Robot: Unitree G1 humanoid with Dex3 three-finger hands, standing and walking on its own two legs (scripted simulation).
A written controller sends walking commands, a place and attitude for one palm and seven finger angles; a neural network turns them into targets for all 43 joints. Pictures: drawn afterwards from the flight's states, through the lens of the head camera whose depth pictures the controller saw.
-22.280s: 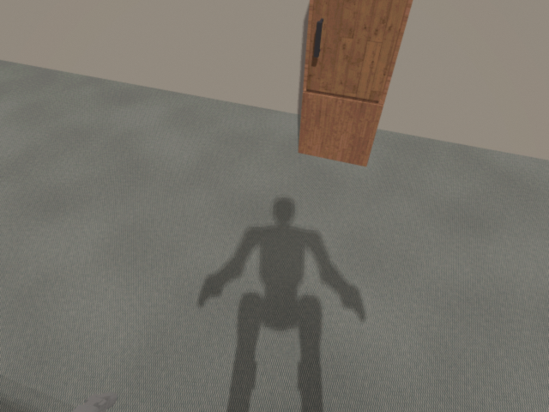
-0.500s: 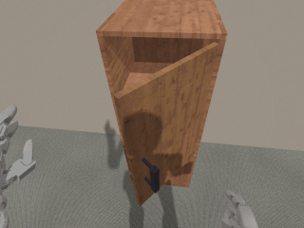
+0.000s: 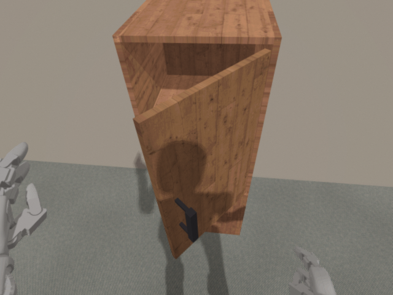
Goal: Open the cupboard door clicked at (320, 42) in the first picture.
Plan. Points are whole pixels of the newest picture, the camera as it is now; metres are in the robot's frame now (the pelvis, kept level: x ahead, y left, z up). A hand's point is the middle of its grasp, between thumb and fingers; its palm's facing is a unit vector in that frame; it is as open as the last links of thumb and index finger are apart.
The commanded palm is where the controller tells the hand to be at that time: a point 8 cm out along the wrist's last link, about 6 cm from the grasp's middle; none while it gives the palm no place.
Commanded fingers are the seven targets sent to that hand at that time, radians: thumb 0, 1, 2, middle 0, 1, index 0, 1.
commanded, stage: step back with the hand held close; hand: left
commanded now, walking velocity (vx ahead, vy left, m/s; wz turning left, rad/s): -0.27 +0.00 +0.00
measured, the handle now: (186, 220) +0.32 +0.07 -0.10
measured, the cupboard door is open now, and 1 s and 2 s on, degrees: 50 50 50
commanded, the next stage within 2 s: stop stepping back and stand still in 1.26 s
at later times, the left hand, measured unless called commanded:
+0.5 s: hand (26, 233) +0.16 +0.28 +0.14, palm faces +0.33 -0.80 -0.51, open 7.4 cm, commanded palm +0.10 +0.32 +0.17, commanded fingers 0.00 0.90 0.90 -0.20 -0.30 -0.20 -0.30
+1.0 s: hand out of the picture +0.08 +0.29 +0.15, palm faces +0.40 -0.79 -0.46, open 7.5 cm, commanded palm +0.01 +0.34 +0.17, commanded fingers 0.00 0.90 0.90 -0.20 -0.30 -0.20 -0.30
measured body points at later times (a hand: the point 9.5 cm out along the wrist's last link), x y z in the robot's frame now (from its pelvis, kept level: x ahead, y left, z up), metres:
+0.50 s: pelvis -0.05 +0.02 +0.00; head -0.02 +0.02 +0.44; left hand +0.14 +0.32 +0.17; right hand +0.13 -0.23 -0.08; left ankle +0.01 +0.10 -0.74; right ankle -0.03 -0.10 -0.74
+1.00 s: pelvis -0.12 +0.03 -0.02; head -0.09 +0.06 +0.43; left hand +0.05 +0.33 +0.17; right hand +0.07 -0.20 -0.09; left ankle +0.01 +0.10 -0.74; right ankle -0.07 -0.10 -0.74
